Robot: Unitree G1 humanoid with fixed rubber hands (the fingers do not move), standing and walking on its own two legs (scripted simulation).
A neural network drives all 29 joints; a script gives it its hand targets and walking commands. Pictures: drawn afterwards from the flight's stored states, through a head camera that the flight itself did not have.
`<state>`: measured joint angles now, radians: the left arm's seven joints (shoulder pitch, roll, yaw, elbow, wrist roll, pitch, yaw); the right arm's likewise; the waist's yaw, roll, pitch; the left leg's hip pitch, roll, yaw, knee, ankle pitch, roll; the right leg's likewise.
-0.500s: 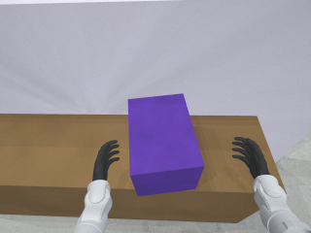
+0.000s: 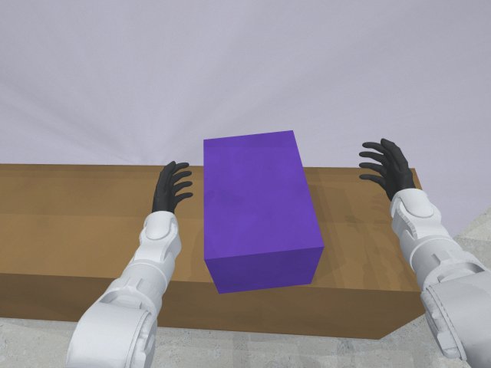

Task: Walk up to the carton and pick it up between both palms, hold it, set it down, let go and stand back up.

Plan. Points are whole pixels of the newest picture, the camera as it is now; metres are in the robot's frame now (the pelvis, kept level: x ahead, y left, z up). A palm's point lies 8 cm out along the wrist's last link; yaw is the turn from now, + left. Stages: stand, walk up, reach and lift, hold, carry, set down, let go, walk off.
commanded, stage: reach and lift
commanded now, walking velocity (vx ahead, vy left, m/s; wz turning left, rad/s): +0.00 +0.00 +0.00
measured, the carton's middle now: (256, 210) +0.46 +0.05 -0.10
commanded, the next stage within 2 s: none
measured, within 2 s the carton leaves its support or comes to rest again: neither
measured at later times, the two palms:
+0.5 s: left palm (167, 206) +0.40 +0.22 +0.00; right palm (392, 184) +0.46 -0.20 +0.02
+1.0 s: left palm (184, 225) +0.40 +0.20 -0.07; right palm (361, 211) +0.45 -0.16 -0.07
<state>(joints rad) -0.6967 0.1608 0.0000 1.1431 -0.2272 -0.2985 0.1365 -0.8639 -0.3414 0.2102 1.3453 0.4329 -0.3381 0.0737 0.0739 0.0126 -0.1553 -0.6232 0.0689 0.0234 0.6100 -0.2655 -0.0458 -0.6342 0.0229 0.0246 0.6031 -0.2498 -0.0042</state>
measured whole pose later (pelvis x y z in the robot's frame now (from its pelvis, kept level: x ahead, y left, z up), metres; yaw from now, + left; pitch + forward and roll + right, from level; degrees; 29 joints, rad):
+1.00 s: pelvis -0.01 +0.00 -0.06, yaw +1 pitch +36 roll +0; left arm -0.93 0.16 0.06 1.53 -0.22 -0.59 0.06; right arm -1.00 -0.26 0.15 1.50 0.30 -0.52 -0.01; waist 0.08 0.02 -0.31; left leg -1.21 0.06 0.00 0.92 -0.34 -0.05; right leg -1.22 0.02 0.01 0.93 -0.34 -0.01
